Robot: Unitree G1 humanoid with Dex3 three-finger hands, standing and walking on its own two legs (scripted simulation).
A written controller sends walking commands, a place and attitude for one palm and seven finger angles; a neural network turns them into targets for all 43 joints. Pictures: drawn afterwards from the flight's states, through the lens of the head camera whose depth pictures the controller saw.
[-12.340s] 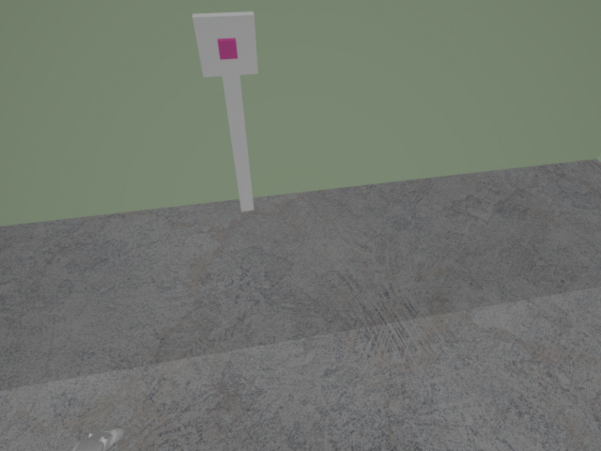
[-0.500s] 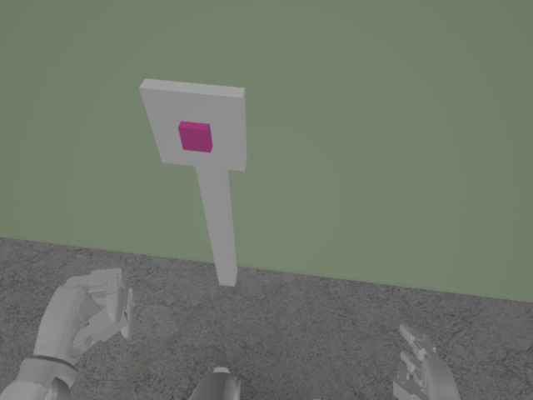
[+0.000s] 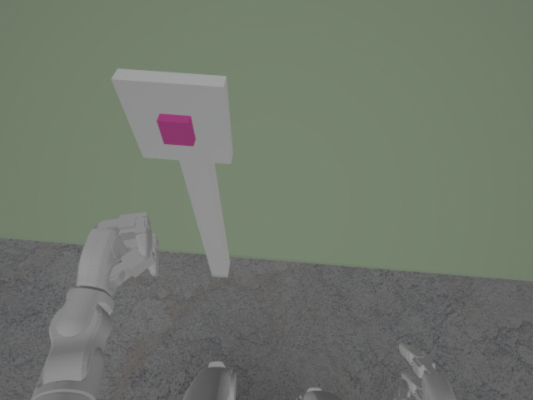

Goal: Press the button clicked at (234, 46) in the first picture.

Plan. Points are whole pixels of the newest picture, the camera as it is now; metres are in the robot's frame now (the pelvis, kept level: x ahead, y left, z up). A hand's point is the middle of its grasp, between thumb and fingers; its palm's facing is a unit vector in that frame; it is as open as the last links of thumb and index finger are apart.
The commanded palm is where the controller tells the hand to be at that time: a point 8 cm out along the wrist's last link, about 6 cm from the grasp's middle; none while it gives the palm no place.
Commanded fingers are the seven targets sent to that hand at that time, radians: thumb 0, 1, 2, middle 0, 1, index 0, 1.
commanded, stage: aim a knuckle at the button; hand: left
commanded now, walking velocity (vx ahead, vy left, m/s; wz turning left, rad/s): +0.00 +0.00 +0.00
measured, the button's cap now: (177, 129) +0.55 +0.18 +0.07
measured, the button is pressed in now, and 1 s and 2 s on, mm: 0 0 1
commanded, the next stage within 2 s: press the button with the knuckle in 1.40 s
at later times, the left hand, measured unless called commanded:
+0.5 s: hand (180, 195) +0.42 +0.15 +0.05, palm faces -0.05 -1.00 -0.05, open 3.1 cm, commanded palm +0.40 +0.20 +0.04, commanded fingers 0.00 0.90 0.90 -1.30 -1.50 -1.30 -1.50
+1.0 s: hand (185, 183) +0.45 +0.15 +0.03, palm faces -0.04 -1.00 -0.02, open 3.1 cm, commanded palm +0.43 +0.20 +0.04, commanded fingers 0.00 0.90 0.90 -1.30 -1.50 -1.30 -1.50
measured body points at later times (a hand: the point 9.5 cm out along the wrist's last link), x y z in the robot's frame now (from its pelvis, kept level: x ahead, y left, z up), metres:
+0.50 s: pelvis -0.01 -0.01 -0.01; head +0.08 +0.00 +0.43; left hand +0.41 +0.21 +0.05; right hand +0.08 -0.27 -0.13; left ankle +0.06 +0.11 -0.66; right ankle -0.03 -0.10 -0.66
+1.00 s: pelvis +0.00 +0.00 -0.02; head +0.10 +0.00 +0.42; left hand +0.45 +0.21 +0.04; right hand +0.02 -0.26 -0.14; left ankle +0.06 +0.11 -0.66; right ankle -0.03 -0.10 -0.66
